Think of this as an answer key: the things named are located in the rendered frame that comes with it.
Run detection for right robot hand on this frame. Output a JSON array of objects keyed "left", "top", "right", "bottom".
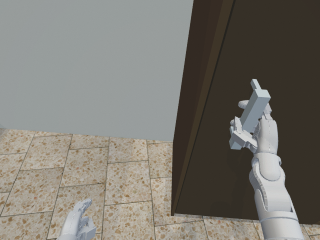
[{"left": 230, "top": 100, "right": 278, "bottom": 156}]

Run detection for wardrobe door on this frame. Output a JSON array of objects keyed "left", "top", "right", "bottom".
[{"left": 175, "top": 0, "right": 320, "bottom": 225}]

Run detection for robot right forearm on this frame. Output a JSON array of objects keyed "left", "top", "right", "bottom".
[{"left": 249, "top": 152, "right": 305, "bottom": 240}]

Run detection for left robot hand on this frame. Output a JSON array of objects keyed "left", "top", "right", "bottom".
[{"left": 59, "top": 198, "right": 97, "bottom": 240}]

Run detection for handle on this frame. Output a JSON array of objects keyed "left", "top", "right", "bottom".
[{"left": 229, "top": 79, "right": 271, "bottom": 150}]

